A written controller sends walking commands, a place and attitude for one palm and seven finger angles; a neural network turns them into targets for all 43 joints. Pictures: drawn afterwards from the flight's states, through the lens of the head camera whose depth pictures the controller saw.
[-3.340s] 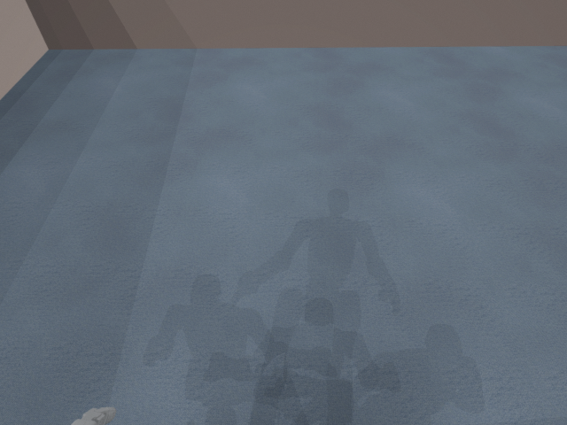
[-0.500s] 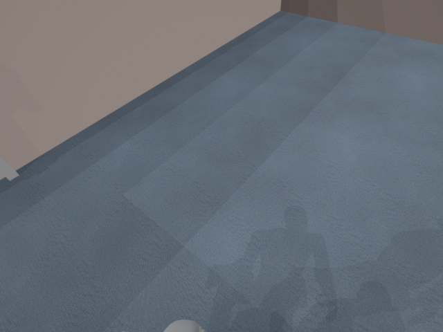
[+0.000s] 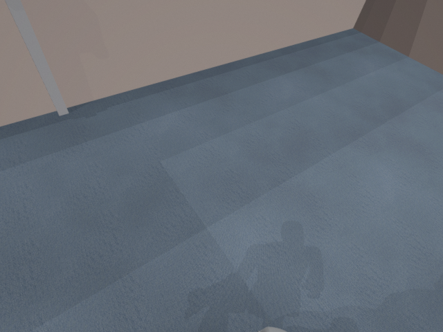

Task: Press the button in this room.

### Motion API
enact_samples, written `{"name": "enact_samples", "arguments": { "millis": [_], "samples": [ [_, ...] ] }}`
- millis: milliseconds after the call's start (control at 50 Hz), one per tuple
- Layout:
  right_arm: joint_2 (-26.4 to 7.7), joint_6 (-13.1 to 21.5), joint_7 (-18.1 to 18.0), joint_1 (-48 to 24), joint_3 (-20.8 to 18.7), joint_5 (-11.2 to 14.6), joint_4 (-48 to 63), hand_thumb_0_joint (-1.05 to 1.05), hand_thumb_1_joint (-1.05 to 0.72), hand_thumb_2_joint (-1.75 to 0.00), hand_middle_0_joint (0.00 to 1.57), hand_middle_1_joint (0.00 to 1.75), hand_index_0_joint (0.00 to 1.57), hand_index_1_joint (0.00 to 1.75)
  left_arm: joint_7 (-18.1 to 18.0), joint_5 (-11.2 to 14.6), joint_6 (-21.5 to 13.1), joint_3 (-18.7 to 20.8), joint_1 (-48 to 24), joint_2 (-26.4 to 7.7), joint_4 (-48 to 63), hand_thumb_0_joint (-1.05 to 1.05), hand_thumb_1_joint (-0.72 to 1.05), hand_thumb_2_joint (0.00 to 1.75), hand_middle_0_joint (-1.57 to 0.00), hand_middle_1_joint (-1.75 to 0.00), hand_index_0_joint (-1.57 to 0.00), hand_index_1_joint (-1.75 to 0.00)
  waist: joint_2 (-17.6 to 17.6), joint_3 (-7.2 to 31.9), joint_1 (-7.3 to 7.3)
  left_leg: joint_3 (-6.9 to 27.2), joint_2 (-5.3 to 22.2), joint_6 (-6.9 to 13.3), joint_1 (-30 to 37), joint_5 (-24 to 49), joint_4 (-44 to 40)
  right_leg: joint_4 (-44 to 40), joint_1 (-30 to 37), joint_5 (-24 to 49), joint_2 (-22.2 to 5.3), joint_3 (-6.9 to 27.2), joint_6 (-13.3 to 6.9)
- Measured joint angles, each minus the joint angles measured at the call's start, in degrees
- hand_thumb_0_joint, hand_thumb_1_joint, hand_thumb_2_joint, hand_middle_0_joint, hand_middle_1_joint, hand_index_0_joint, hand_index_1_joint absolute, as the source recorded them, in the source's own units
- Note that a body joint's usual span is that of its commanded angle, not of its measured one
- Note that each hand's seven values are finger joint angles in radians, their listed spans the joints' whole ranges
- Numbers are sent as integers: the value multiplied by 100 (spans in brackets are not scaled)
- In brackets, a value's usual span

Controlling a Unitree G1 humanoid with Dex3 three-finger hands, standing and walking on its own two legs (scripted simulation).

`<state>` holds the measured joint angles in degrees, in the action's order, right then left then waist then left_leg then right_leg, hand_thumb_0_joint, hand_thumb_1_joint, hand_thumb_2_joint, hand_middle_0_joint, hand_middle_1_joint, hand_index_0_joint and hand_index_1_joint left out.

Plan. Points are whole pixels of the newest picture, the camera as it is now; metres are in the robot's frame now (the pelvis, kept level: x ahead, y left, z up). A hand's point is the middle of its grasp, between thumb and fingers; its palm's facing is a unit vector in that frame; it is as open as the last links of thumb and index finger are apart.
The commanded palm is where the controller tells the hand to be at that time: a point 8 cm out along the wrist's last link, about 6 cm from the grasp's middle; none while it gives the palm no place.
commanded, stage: turn or walk to find it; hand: left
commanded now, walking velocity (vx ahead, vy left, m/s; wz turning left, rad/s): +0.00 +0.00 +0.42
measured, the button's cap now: out of the picture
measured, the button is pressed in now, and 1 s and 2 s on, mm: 0 0 0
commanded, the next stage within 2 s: stand and wait in 0.58 s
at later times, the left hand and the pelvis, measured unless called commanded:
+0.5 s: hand out of the picture +0.03 +0.15 -0.14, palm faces +0.19 -0.94 -0.28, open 7.4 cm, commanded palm none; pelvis -0.04 -0.05 +0.00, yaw +12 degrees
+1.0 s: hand out of the picture -0.16 +0.13 -0.19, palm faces +0.40 -0.90 -0.19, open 7.4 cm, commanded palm none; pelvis -0.06 -0.03 +0.00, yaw +18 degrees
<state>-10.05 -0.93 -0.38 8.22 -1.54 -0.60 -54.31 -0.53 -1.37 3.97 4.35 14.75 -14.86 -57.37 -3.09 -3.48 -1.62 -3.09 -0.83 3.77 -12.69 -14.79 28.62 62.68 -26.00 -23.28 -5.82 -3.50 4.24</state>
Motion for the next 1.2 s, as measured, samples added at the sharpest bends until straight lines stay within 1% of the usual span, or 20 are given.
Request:
{"name": "enact_samples", "arguments": {
  "millis": [100,200,340,400,420,440,480,520,560,640,720,820,860,900,940,980,1020,1080,1140,1200],
  "samples": [
    [50,22,-8,175,7,16,-24,0,-90,-90,21,30,21,29,-2,6,-50,8,-215,5,132,0,91,90,-20,-30,-20,-30,61,77,79,176,-148,63,77,313,-411,-27,-36,328,6,229,123],
    [55,-16,1,411,-37,-13,-83,0,-90,-90,21,30,21,29,-23,18,-37,0,-427,59,235,0,91,90,-20,-30,-20,-30,138,123,224,362,-261,67,-10,462,-496,-564,174,159,79,288,151],
    [-79,-118,14,693,-136,-66,-186,0,-90,-90,21,30,21,29,-38,61,-60,-76,-701,252,423,0,91,90,-20,-30,-20,-30,356,90,453,655,-347,-61,-320,589,-363,-1756,651,-143,348,276,-2],
    [-157,-173,32,786,-188,-62,-230,0,-90,-90,21,30,21,29,-41,84,-131,-122,-712,345,511,0,90,90,-20,-30,-20,-30,437,115,474,767,-400,-178,-512,610,-227,-2656,1050,225,456,238,-92],
    [-176,-189,41,821,-207,-48,-236,0,-90,-90,21,30,21,29,-43,84,-170,-136,-682,362,539,0,90,90,-20,-30,-20,-30,440,140,462,790,-436,-229,-601,587,-125,-3098,1241,439,460,213,-188],
    [-227,-210,47,824,-236,-25,-255,0,-90,-90,21,30,21,29,-57,63,-207,-147,-671,427,525,0,90,90,-20,-30,-20,-30,554,118,454,853,-396,-280,-704,378,98,-3225,1297,550,525,135,-392],
    [-274,-272,50,861,-293,-36,-279,1,-90,-90,20,30,20,29,-64,37,-213,-206,-574,500,537,0,90,90,-20,-30,-20,-30,613,135,451,801,-414,-403,-1033,-534,1070,-3225,1330,571,498,0,-596],
    [-312,-327,81,888,-330,-64,-307,1,-90,-90,20,30,20,29,-79,45,-212,-219,-444,544,519,0,90,90,-21,-30,-20,-30,577,181,426,670,-379,-482,-1348,-786,2187,-3362,1439,607,411,-106,-646],
    [-359,-339,110,886,-358,-70,-321,1,-90,-90,20,30,20,29,-78,54,-228,-230,-342,570,470,0,90,90,-21,-30,-20,-30,567,185,416,592,-234,-568,-1548,-630,3048,-3521,1551,681,368,-218,-655],
    [-428,-333,113,856,-379,-64,-354,1,-91,-90,20,30,20,29,-78,49,-304,-250,-210,620,377,0,90,90,-21,-30,-20,-30,570,133,401,585,85,-727,-1603,-375,3700,-3624,1655,718,303,-494,-678],
    [-440,-367,72,709,-343,-57,-455,0,-91,-90,20,30,20,29,-92,16,-385,-245,-42,629,279,0,91,90,-21,-30,-20,-30,526,98,250,590,283,-793,-1331,-500,3392,-3579,1627,689,244,-657,-679],
    [-349,-310,24,332,-226,-9,-483,1,-91,-90,20,30,20,29,-73,-45,-392,-260,219,572,31,0,91,90,-21,-30,-20,-30,396,49,30,333,355,-750,-674,-938,1996,-3462,1503,675,175,-697,-618],
    [-282,-236,8,171,-163,19,-459,1,-91,-90,20,30,20,29,-70,-48,-374,-260,311,533,-101,0,91,90,-21,-30,-20,-30,340,36,-45,208,325,-700,-349,-842,1244,-3372,1436,656,163,-705,-566],
    [-219,-117,-1,54,-97,38,-430,0,-91,-90,20,30,20,29,-75,-13,-344,-259,403,495,-246,0,91,90,-21,-30,-20,-30,327,50,-81,99,312,-623,68,-253,301,-3196,1361,586,185,-740,-488],
    [-52,-9,-17,-62,-37,28,-458,0,-91,-90,20,30,20,29,-86,36,-270,-239,433,390,-388,0,90,90,-21,-30,-20,-30,100,22,-132,7,205,-434,217,-331,107,-2949,1290,478,72,-641,-391],
    [92,31,-23,-112,39,7,-446,0,-91,-90,20,30,20,29,-102,48,-184,-235,471,323,-485,0,91,90,-21,-30,-20,-30,-34,55,-181,-58,156,-333,278,-347,97,-2510,1162,-88,71,-420,-286],
    [187,49,-62,-128,89,0,-435,0,-91,-90,20,30,20,29,-90,48,-96,-234,430,304,-559,0,91,90,-20,-30,-20,-30,-35,92,-151,-34,138,-282,334,-272,-8,-1949,1007,-391,89,-260,-214],
    [251,46,-95,-129,98,10,-418,0,-91,-90,20,30,20,29,-52,48,-66,-208,261,312,-536,0,91,90,-20,-30,-20,-30,45,87,-82,85,98,-244,328,-112,-152,-1435,827,-421,89,-87,-140],
    [188,38,-93,-126,51,1,-377,-1,-92,-90,21,30,21,29,-37,53,-88,-180,46,333,-405,0,91,90,-20,-30,-20,-30,131,55,-14,196,46,-240,244,29,-234,-1339,730,-403,85,30,-75],
    [89,-8,-61,-64,-1,-28,-359,-1,-92,-90,21,30,21,29,-40,55,-120,-157,-173,353,-231,0,91,90,-20,-30,-20,-30,229,30,67,318,8,-269,103,131,-234,-1603,759,-352,128,67,-55]
  ]
}}
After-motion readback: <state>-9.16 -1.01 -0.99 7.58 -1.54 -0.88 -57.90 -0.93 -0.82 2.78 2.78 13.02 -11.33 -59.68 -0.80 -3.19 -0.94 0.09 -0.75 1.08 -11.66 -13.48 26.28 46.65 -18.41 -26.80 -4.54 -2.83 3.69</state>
